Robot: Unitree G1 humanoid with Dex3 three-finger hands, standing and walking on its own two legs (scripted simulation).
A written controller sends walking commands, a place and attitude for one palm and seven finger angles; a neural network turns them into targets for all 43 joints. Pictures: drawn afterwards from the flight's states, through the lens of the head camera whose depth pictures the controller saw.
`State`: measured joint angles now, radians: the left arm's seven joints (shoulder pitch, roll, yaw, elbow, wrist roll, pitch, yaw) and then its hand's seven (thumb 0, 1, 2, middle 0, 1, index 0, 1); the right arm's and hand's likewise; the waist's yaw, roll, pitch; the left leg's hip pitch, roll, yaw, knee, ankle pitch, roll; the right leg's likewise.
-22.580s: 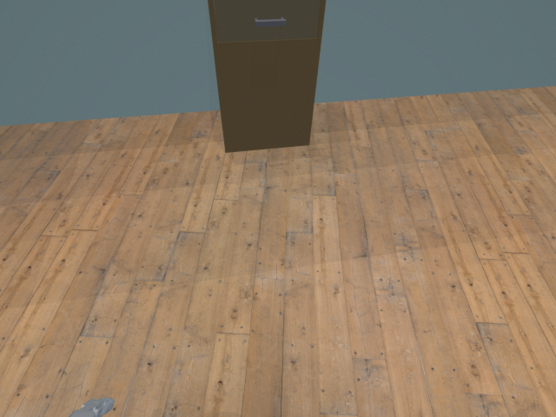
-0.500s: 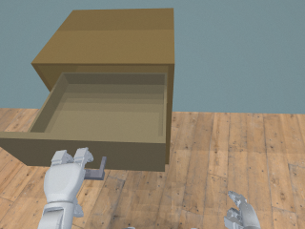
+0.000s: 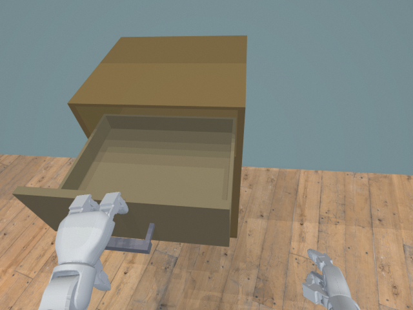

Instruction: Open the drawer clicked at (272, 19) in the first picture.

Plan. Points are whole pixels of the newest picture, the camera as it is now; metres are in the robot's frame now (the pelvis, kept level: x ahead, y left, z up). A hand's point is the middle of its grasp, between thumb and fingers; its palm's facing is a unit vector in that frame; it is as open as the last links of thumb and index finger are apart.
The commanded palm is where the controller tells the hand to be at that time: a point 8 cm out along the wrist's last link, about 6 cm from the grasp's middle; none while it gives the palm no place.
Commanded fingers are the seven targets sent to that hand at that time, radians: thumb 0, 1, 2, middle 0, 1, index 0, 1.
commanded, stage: lift the hand off the handle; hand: left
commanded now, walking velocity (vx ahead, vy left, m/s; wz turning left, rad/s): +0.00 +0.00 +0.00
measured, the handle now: (123, 235) +0.26 +0.23 -0.04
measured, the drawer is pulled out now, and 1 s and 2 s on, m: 0.30 0.30 0.30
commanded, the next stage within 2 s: draw the hand back to the body in 0.60 s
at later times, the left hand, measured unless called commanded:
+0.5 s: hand (91, 216) +0.23 +0.23 +0.11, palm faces +0.11 -0.12 -0.99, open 13.8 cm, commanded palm +0.20 +0.23 +0.16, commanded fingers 0.00 -0.50 0.30 -0.30 -1.20 -0.30 -1.20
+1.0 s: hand (70, 222) +0.21 +0.25 +0.12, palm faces +0.09 -0.09 -0.99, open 13.8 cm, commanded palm +0.18 +0.25 +0.17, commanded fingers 0.00 -0.50 0.30 -0.30 -1.20 -0.30 -1.20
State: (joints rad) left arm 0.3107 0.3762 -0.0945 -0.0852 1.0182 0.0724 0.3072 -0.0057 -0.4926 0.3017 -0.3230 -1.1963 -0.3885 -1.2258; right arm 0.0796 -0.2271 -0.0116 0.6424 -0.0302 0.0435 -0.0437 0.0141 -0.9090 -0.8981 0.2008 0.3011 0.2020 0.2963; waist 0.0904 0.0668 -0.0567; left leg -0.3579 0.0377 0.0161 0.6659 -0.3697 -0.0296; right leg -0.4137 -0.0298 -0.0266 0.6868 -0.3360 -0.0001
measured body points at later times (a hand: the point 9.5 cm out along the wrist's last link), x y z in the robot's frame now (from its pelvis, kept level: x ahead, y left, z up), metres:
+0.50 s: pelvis +0.01 +0.01 +0.02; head +0.01 -0.03 +0.46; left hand +0.22 +0.23 +0.16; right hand +0.24 -0.19 -0.08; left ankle -0.02 +0.14 -0.72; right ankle +0.01 -0.12 -0.72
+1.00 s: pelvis +0.00 +0.01 +0.02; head +0.01 -0.03 +0.47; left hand +0.20 +0.26 +0.17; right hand +0.23 -0.20 -0.08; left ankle -0.02 +0.14 -0.72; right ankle +0.01 -0.12 -0.72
